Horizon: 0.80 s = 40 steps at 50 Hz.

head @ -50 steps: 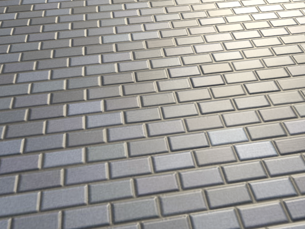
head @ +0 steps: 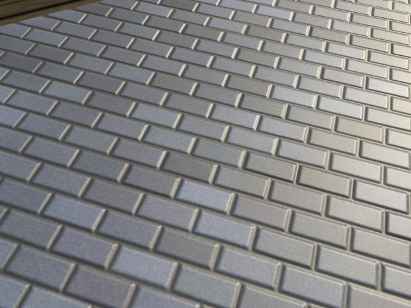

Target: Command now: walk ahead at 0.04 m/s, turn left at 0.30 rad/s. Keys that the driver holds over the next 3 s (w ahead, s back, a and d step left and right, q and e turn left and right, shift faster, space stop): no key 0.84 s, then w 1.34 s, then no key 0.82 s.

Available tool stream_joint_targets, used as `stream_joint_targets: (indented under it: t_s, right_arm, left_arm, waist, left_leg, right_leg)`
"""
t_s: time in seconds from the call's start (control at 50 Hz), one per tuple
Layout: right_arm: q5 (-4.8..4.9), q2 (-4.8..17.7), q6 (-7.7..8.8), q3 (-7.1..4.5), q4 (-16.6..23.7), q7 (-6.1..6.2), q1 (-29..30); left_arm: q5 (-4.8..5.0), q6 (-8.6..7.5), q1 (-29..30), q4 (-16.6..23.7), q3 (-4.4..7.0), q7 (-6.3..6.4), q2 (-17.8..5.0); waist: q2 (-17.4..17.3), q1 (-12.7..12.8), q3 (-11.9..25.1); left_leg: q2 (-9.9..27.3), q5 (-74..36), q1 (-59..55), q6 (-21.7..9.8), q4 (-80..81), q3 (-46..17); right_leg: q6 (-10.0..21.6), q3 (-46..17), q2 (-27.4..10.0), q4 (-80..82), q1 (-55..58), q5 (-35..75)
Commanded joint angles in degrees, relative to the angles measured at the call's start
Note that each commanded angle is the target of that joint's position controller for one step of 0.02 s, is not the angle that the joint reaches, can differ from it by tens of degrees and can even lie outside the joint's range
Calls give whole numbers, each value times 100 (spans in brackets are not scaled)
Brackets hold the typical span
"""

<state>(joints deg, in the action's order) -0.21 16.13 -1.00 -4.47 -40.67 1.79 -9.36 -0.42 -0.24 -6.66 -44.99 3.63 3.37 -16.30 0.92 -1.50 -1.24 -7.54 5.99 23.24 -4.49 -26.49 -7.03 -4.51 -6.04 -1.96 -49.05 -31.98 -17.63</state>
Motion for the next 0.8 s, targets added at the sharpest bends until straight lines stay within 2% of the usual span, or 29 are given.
stream_joint_targets:
  t_s: [0.02, 0.06, 0.1, 0.12, 0.14, 0.16, 0.18, 0.2, 0.24, 0.28, 0.3, 0.32, 0.34, 0.36, 0.38, 0.4, 0.42, 0.44, 0.48, 0.58, 0.8]
  right_arm:
    - [-56, 750, 14, -147, 375, 28, -7]
    - [-60, 699, -12, -95, 369, 1, -48]
    - [1, 589, -47, -15, 359, -6, -3]
    - [16, 514, -37, 16, 309, -2, -218]
    - [-55, 340, 5, 67, 330, -12, -448]
    - [-3, 392, 65, 19, 460, -47, -370]
    - [-76, 684, 114, -41, 456, -56, -130]
    - [-40, 725, 116, -86, 467, -69, 55]
    - [-59, 505, 29, -58, 405, -73, 96]
    - [-1, 198, 3, 23, 298, -104, -42]
    - [14, 115, 7, 43, 234, -111, -101]
    - [2, 131, 1, 41, 209, -116, -60]
    - [-33, 248, -14, 20, 229, -115, -22]
    - [-56, 450, -30, -11, 281, -97, -18]
    - [-12, 695, -55, -76, 219, -79, 1]
    - [0, 504, -53, -59, 194, -104, -62]
    - [-34, 381, -36, -15, 157, -122, -70]
    - [-62, 384, -12, -1, 140, -121, -7]
    - [-61, 383, 53, 12, 109, -115, 26]
    - [-39, 354, 125, 45, -13, -71, -37]
    - [-18, 229, 166, 84, -395, -36, -140]
  left_arm:
    - [30, -112, -89, 351, 87, -29, -444]
    - [55, -173, -171, 354, 81, -88, -445]
    - [52, -232, -475, 256, 69, -175, -357]
    - [-21, -252, -531, 254, 95, -208, -518]
    - [-152, -246, -584, 326, 158, -201, -919]
    - [-234, -215, -366, 261, 179, -211, -994]
    - [-210, -233, -178, 390, 94, -213, -632]
    - [-140, -244, -151, 392, 90, -197, -598]
    - [0, -253, -122, 372, 112, -170, -717]
    - [14, -207, -53, 338, 75, -178, -637]
    - [34, -177, -84, 309, 58, -199, -584]
    - [46, -166, -246, 250, 42, -224, -535]
    - [26, -187, -377, 213, 18, -256, -477]
    - [-38, -233, -457, 215, -17, -299, -407]
    - [-69, -283, -736, 201, -4, -356, -454]
    - [-70, -288, -533, 170, -13, -358, -477]
    - [-44, -271, -346, 195, -15, -354, -463]
    - [-33, -242, -285, 202, -37, -329, -369]
    - [-39, -175, -322, 189, -40, -293, -369]
    - [-28, -143, -351, 65, -38, -247, -339]
    - [-3, -121, -522, -380, -15, -169, -305]
  waist:
    - [-905, -29, 805]
    - [-926, -24, 803]
    - [-853, 215, 766]
    - [-664, 192, 733]
    - [273, -6, 816]
    - [1400, -214, 500]
    - [1201, -8, 511]
    - [1061, 72, 502]
    - [913, 125, 434]
    - [804, 39, 433]
    - [815, 10, 465]
    - [817, 56, 480]
    - [734, 103, 532]
    - [449, 181, 615]
    - [-76, 440, 641]
    - [-118, 223, 627]
    - [-130, 184, 467]
    - [-206, 220, 376]
    - [-379, 256, 259]
    - [-335, 249, 185]
    - [-153, 220, 105]
  left_leg:
    - [1521, 611, -670, -838, 824, -1554]
    - [1574, 251, -812, -818, 643, -1669]
    - [1405, 13, -754, -599, 366, -1581]
    - [1213, 179, -527, -353, 171, -1434]
    - [724, 1041, -47, -13, -654, -894]
    - [217, 1898, 297, 230, -881, -63]
    - [426, 2095, 70, 411, -1312, 3]
    - [470, 1952, 63, 476, -1489, 105]
    - [622, 1858, 74, 620, -1565, 181]
    - [644, 1596, -423, 649, -989, 394]
    - [598, 1012, -757, 630, -418, 521]
    - [594, 400, -1046, 596, 15, 517]
    - [722, -86, -1335, 538, 138, 353]
    - [1004, -932, -1637, 440, 12, 73]
    - [1060, -981, -1683, 236, -321, 30]
    - [996, -414, -1367, 149, -261, 30]
    - [996, -175, -1187, 153, -134, -29]
    - [1007, -98, -1053, 181, -63, -56]
    - [1006, -68, -924, 213, -32, -59]
    - [994, 110, -854, 244, -2, -69]
    - [929, 242, -924, 235, 42, 7]
  right_leg:
    - [17, 184, 26, 385, 542, -72]
    - [112, 271, 79, 918, 869, -184]
    - [305, 429, 162, 2255, 1633, 547]
    - [456, 225, -112, 2632, 2114, 1068]
    - [835, -645, -1076, 2762, 2579, 2041]
    - [1542, -1382, -1636, 2944, 2119, 2433]
    - [1777, -1521, -1745, 3081, 1882, 2278]
    - [1678, -1361, -1571, 3006, 1990, 2166]
    - [1522, -1087, -1377, 2858, 2135, 2372]
    - [1354, -649, -1058, 2665, 2027, 2803]
    - [1241, -450, -882, 2552, 2009, 2796]
    - [1107, -343, -740, 2496, 2002, 2573]
    - [940, -312, -655, 2459, 1938, 2170]
    - [757, -197, -496, 2342, 1747, 1631]
    - [606, 54, -210, 2373, 1625, 1244]
    - [472, 276, -97, 2234, 1817, 978]
    - [429, 337, -71, 2153, 1804, 860]
    - [435, 357, -75, 2114, 1812, 870]
    - [450, 349, -64, 2084, 1841, 916]
    - [417, 359, -40, 2086, 1907, 866]
    - [342, 378, -11, 2194, 1923, 798]
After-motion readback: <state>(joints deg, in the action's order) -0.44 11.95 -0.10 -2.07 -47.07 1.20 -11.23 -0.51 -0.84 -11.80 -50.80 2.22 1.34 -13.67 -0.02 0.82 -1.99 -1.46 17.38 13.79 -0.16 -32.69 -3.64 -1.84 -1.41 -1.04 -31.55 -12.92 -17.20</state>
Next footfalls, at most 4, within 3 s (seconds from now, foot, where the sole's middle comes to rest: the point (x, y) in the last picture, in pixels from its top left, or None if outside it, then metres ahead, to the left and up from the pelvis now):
0.12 right None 0.07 -0.16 -0.77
1.50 left None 0.42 0.11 -0.77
2.04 right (234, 219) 0.75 -0.12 -0.77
2.52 left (174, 176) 0.94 0.10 -0.77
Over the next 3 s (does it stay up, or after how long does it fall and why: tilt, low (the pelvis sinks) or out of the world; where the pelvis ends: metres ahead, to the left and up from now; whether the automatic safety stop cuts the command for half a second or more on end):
stays up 0.85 -0.02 0.00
